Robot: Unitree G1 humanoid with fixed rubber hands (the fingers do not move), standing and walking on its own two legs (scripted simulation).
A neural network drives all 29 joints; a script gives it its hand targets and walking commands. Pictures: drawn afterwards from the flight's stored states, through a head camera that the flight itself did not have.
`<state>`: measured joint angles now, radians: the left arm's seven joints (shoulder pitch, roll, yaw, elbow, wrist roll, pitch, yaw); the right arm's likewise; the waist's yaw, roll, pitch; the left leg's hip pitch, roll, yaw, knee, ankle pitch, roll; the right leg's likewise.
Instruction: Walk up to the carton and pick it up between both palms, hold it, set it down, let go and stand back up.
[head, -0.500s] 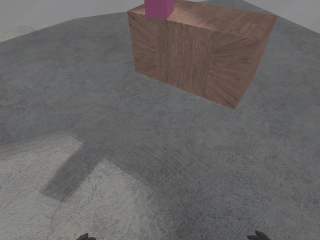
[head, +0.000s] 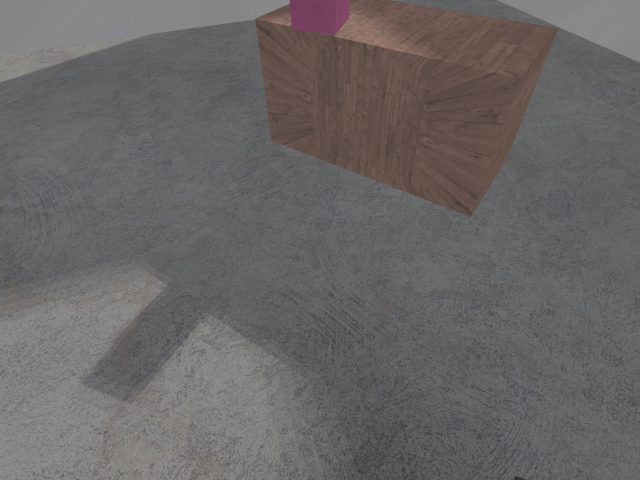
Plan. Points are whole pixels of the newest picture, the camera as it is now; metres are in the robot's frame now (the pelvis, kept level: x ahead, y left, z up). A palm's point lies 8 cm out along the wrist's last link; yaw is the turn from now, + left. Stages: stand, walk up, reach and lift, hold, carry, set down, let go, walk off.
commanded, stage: stand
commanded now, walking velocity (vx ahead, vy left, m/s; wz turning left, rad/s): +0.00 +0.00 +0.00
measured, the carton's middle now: out of the picture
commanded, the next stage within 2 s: none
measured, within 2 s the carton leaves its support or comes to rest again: neither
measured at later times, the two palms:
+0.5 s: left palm out of the picture +0.09 +0.25 -0.10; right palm out of the picture +0.09 -0.25 -0.10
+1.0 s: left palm out of the picture +0.09 +0.25 -0.10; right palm out of the picture +0.08 -0.25 -0.10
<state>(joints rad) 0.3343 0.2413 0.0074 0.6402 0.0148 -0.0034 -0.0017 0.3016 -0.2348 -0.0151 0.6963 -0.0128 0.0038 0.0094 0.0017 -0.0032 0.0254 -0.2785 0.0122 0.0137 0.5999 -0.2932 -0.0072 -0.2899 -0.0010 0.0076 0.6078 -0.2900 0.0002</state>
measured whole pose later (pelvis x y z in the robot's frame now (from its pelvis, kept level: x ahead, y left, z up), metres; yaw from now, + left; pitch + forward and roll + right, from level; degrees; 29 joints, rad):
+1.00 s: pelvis +0.01 +0.00 +0.00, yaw -1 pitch -2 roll +0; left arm 0.34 0.25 0.00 0.68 0.01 0.00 0.00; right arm 0.31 -0.25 -0.01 0.72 -0.01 0.00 0.00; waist 0.00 -0.01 0.02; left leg -0.25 0.01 0.03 0.56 -0.29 -0.01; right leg -0.26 0.00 0.02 0.57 -0.28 0.00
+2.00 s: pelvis +0.01 +0.00 +0.01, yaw -2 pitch -2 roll +0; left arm 0.35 0.25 -0.01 0.75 0.01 0.00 0.01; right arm 0.33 -0.26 0.01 0.79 -0.01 0.01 -0.01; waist 0.00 -0.01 0.03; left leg -0.22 0.02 0.04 0.52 -0.28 -0.01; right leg -0.25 0.01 0.04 0.53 -0.26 0.01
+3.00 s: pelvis +0.02 +0.01 +0.01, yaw -2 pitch -2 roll +0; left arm 0.34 0.25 -0.01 0.84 0.01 0.00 0.02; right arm 0.33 -0.26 0.01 0.88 0.00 0.00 -0.02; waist -0.01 -0.01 0.03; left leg -0.19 0.02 0.04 0.48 -0.26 0.00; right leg -0.21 0.01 0.05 0.48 -0.24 0.01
